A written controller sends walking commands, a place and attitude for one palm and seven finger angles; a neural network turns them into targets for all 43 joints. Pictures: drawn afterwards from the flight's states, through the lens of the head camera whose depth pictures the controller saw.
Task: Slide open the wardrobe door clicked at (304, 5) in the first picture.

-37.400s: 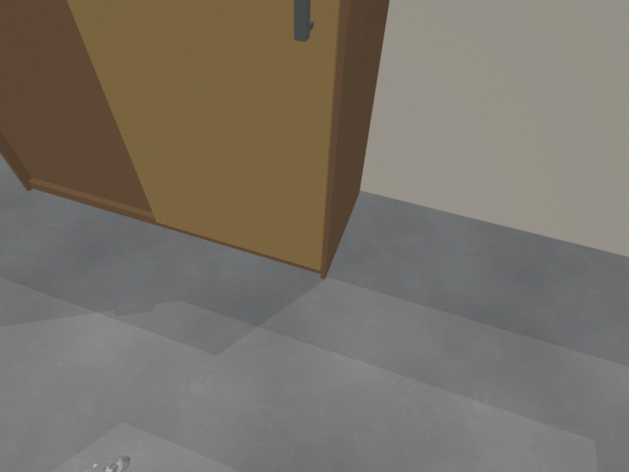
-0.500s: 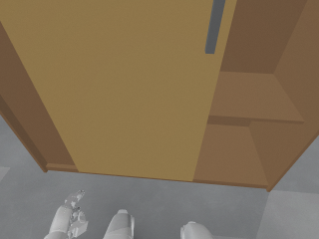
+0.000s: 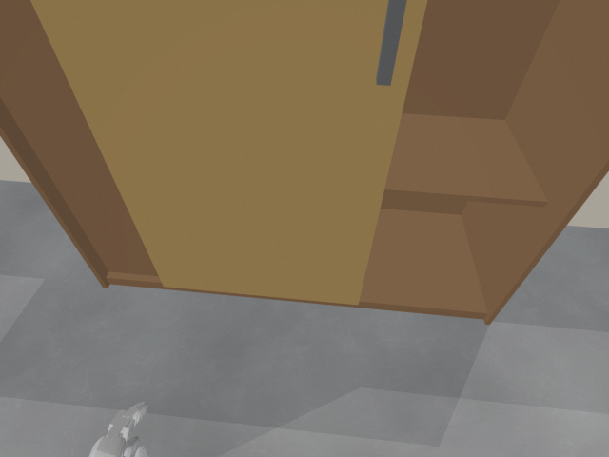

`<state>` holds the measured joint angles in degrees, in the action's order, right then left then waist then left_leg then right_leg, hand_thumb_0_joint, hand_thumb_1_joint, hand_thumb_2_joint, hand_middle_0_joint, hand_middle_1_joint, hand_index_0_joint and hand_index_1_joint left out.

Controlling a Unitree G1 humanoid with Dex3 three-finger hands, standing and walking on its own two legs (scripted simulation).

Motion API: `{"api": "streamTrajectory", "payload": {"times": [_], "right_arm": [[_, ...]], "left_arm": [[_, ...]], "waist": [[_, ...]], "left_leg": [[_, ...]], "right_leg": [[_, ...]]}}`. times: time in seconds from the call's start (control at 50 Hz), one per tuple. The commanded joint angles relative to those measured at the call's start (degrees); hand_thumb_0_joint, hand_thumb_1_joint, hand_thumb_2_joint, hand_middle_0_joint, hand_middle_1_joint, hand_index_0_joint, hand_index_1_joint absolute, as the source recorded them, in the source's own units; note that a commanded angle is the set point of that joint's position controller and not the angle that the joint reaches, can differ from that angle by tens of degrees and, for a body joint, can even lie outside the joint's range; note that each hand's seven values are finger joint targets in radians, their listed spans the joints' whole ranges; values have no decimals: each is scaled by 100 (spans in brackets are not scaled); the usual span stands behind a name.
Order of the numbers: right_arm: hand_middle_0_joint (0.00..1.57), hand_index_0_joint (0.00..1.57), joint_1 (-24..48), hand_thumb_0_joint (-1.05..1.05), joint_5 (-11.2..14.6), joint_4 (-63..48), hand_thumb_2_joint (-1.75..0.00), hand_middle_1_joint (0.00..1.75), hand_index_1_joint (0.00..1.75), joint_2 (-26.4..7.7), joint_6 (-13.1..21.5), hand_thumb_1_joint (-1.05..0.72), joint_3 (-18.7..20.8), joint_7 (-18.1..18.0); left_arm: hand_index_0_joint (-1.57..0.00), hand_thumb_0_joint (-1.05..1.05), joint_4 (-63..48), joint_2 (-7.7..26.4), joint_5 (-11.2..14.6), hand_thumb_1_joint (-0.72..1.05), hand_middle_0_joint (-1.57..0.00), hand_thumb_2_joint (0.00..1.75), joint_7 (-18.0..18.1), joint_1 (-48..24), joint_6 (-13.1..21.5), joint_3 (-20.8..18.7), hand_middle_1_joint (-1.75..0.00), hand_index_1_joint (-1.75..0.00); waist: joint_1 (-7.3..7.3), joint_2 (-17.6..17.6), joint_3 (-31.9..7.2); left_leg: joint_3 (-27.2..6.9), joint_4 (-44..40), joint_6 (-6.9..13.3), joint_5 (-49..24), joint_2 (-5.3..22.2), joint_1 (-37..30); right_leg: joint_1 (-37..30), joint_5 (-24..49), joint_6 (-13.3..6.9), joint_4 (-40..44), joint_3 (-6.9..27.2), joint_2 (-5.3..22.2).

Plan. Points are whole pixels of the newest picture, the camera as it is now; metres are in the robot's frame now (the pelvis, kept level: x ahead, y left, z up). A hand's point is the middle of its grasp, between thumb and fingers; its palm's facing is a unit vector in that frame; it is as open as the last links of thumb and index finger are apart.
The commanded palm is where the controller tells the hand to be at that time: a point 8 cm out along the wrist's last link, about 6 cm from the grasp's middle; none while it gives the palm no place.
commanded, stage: stop stepping back and stand still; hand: right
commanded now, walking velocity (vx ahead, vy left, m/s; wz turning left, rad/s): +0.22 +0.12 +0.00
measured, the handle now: (391, 22) +0.74 -0.11 +0.26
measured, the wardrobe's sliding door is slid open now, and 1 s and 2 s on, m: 0.47 0.47 0.47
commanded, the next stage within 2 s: let the arm hang, fingers relaxed in 0.82 s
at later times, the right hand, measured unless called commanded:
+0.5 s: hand (561, 271) +0.28 -0.24 +0.18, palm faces +0.45 +0.75 -0.49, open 7.4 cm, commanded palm +0.20 -0.28 +0.19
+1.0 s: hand (527, 296) +0.31 -0.26 +0.08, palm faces +0.24 +0.83 -0.51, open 7.4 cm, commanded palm none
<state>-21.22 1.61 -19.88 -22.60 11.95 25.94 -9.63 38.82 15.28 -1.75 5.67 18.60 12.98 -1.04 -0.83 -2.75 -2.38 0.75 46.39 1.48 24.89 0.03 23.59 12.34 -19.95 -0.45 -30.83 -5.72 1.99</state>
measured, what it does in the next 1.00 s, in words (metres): steps on the spot: right foot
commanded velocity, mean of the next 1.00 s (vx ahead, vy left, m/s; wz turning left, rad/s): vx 0.00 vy -0.02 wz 0.00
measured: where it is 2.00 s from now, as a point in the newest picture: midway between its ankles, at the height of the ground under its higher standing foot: outside the picture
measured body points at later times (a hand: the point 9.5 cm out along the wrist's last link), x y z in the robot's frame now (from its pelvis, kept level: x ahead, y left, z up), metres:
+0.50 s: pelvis +0.06 +0.02 +0.00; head +0.10 +0.02 +0.45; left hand +0.24 +0.26 -0.09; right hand +0.25 -0.28 +0.20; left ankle +0.03 +0.11 -0.72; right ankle +0.05 -0.10 -0.72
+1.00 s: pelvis +0.07 +0.00 +0.01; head +0.10 +0.01 +0.46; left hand +0.24 +0.25 -0.09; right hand +0.29 -0.30 +0.11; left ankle +0.03 +0.11 -0.72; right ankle +0.05 -0.10 -0.72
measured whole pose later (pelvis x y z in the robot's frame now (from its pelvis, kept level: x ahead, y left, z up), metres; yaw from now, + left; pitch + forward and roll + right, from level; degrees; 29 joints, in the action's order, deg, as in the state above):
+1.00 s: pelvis +0.07 +0.00 +0.01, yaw -1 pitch +4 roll +0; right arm -19.2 0.0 -5.4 -24.0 6.1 13.3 -4.4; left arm 38.4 16.9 0.0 0.2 10.6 4.6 -0.2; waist -0.2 2.5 -1.9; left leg 4.3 34.0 0.1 19.9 1.7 16.8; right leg 18.4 -19.2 -1.4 -33.4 -5.6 1.3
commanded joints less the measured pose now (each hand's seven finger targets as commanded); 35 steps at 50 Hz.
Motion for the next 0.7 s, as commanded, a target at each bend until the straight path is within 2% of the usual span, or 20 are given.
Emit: {"api": "streamTrajectory", "payload": {"times": [0.0, 0.04, 0.06, 0.08, 0.1, 0.12, 0.14, 0.16, 0.18, 0.2, 0.24, 0.28, 0.32, 0.36, 0.4, 0.42, 0.46, 0.52, 0.6, 0.68], "right_arm": [[20, 20, 714, 0, -49, -2069, -90, 30, 30, -1326, 474, -90, 454, 179], [20, 20, -89, 0, -76, -1900, -90, 30, 30, -1216, 406, -90, 594, 136], [20, 20, -408, 0, -57, -1858, -90, 30, 30, -1230, 373, -90, 711, 95], [20, 20, -557, 0, -45, -1862, -90, 30, 30, -1422, 353, -90, 920, 64], [20, 20, -632, 0, -2, -1752, -90, 30, 30, -1270, 324, -90, 872, 43], [20, 20, -641, 0, 4, -1615, -90, 30, 30, -1238, 264, -90, 852, 11], [20, 20, -490, 0, -28, -1574, -90, 30, 30, -1342, 227, -90, 891, -10], [20, 20, -367, 0, -20, -1532, -90, 30, 30, -1611, 223, -90, 1074, -27], [20, 20, -276, 0, 0, -1444, -90, 30, 30, -1619, 303, -90, 1161, -34], [20, 20, 45, 0, 22, -1637, -90, 30, 30, -1559, 390, -90, 1038, -12], [20, 20, -153, 0, 37, -1776, -90, 30, 30, -1396, 478, -90, 928, 9], [20, 20, -195, 0, 45, -1682, -90, 30, 30, -1217, 502, -90, 765, -24], [20, 20, -282, 0, 14, -1557, -90, 30, 30, -1156, 487, -90, 697, -75], [20, 20, -169, 0, 20, -1754, -90, 30, 30, -1169, 512, -90, 628, -94], [20, 20, -288, 0, 10, -1996, -90, 30, 30, -1184, 534, -90, 625, -91], [20, 20, -315, 0, 3, -2132, -90, 30, 30, -1203, 555, -90, 655, -73], [20, 20, -502, 0, -47, -1965, -90, 30, 30, -1238, 502, -90, 755, -75], [20, 20, -780, 0, -14, -1908, -90, 30, 30, -1179, 465, -90, 766, -43], [20, 20, -984, 0, 83, -1675, -90, 30, 30, -1181, 340, -90, 745, -60], [20, 20, -1029, 0, 112, -1666, -90, 30, 30, -1227, 260, -90, 734, -56]], "left_arm": [[-20, 0, -935, 440, 9, 90, -20, 90, -184, -876, 159, -255, -30, -30], [-20, 0, -955, 430, 91, 90, -20, 90, -227, -964, 101, -243, -30, -30], [-20, 0, -986, 451, 110, 90, -20, 90, -217, -966, 60, -241, -30, -30], [-20, 0, -1042, 489, 126, 90, -20, 90, -202, -941, 3, -244, -30, -30], [-20, 0, -1108, 468, 115, 90, -20, 90, -179, -969, -73, -233, -30, -30], [-20, 0, -1103, 410, 113, 90, -20, 90, -167, -959, -132, -206, -30, -30], [-20, 0, -1114, 315, 124, 90, -20, 90, -164, -939, -183, -218, -30, -30], [-20, 0, -1214, 267, 159, 90, -20, 90, -170, -1005, -178, -268, -30, -30], [-20, 0, -1171, 367, 95, 90, -20, 90, -212, -975, -167, -235, -30, -30], [-20, 0, -1012, 321, 106, 90, -20, 90, -261, -884, -136, -214, -30, -30], [-20, 0, -923, 281, 121, 90, -20, 90, -260, -936, -150, -162, -30, -30], [-20, 0, -912, 208, 115, 90, -20, 90, -214, -1047, -190, -99, -30, -30], [-20, 0, -921, 175, 51, 90, -20, 90, -169, -1087, -171, -62, -30, -30], [-20, 0, -955, 217, 54, 90, -20, 90, -165, -1063, -113, -100, -30, -30], [-20, 0, -1108, 409, 131, 90, -20, 90, -151, -1100, -68, -199, -30, -30], [-20, 0, -1206, 496, 197, 90, -20, 90, -164, -1128, -76, -246, -30, -30], [-20, 0, -1228, 391, 175, 90, -20, 90, -205, -1033, -129, -156, -30, -30], [-20, 0, -1297, 394, 204, 90, -20, 90, -261, -938, -197, -204, -30, -30], [-20, 0, -1347, 368, 227, 90, -20, 90, -241, -888, -340, -185, -30, -30], [-20, 0, -1402, 350, 200, 90, -20, 90, -181, -997, -429, -142, -30, -30]], "waist": [[236, 1884, 690], [92, 1296, 821], [52, 1354, 621], [14, 1402, 425], [-24, 1423, 268], [-89, 1105, 121], [-125, -131, 86], [-104, -1729, -71], [-30, -1004, -75], [50, -541, -232], [61, -43, -74], [120, -324, -292], [70, -592, -403], [99, -209, -355], [-2, 625, -376], [-90, 829, -476], [-7, 1264, -580], [18, 966, -846], [152, 80, -1077], [121, 346, -954]], "left_leg": [[-306, 2008, -188, -193, 450, 1655], [-32, 951, -159, -437, 492, 604], [283, 236, -168, -425, 328, -143], [579, -262, -187, -467, 113, -916], [811, -761, -179, -460, -28, -1683], [739, -1116, -77, -143, -100, -2276], [-698, -2050, 339, 764, 540, -2228], [-3424, -3207, 987, 1012, 2003, -1956], [-3761, -3377, 1196, 356, 2288, -1829], [-3641, -3132, 1328, 78, 2317, -1767], [-2305, -2631, 1144, -2073, 2032, -1420], [-1168, -2186, 773, -3290, 1741, -1202], [-692, -2049, 534, -3082, 1417, -1151], [-599, -1884, 279, -2527, 1290, -920], [-426, -1401, -41, -2095, 824, -746], [-384, -1373, -147, -1671, 556, -689], [-5, -1022, -205, -2429, 285, -1025], [-54, -1282, -148, -2745, 325, -1443], [-528, -1526, 23, -5180, 826, -1947], [-437, -1666, -57, -4758, 792, -1705]], "right_leg": [[135, -1387, -1364, 2237, 2791, 2150], [971, -1051, -1012, 1954, 1760, 1787], [1223, -1008, -797, 1754, 1154, 1536], [1479, -1210, -621, 1472, 757, 1344], [1876, -1590, -490, 962, 531, 1203], [2199, -1814, -340, 72, 222, 883], [2572, -1664, -146, -1767, -201, 252], [3048, -1673, 10, -3598, -33, -237], [3038, -1234, 54, -4276, 628, -14], [2917, -1022, 82, -4469, 801, 99], [2295, -553, 126, -3794, 777, 286], [1292, -421, 83, -2335, 519, 259], [582, 112, 46, -1116, 43, -55], [-103, 945, 37, -2, -17, -157], [-338, 2114, -199, 445, 750, 555], [-401, 2449, -310, 433, 1029, 856], [-278, 4071, -342, 318, 1021, 883], [-238, 4098, -194, 90, 718, 797], [15, 3335, 27, -402, 178, 363], [-146, 3133, -18, -59, 224, 385]]}}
